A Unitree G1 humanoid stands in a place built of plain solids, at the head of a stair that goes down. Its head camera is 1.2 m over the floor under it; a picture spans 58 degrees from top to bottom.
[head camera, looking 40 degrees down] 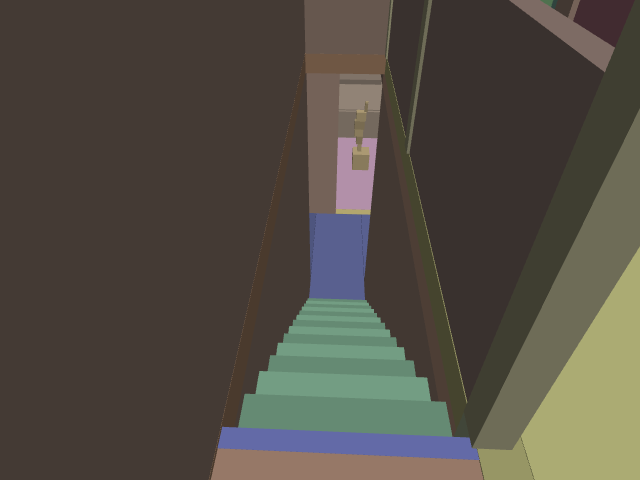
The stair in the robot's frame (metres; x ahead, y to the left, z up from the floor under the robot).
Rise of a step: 0.21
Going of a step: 0.23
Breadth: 0.71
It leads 3 degrees to the right of straight ahead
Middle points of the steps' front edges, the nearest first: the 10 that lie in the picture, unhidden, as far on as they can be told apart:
0.59 -0.08 0.00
0.81 -0.09 -0.20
1.04 -0.10 -0.41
1.27 -0.11 -0.62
1.49 -0.12 -0.82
1.72 -0.13 -1.03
1.94 -0.14 -1.23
2.17 -0.15 -1.44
2.39 -0.16 -1.65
2.62 -0.17 -1.85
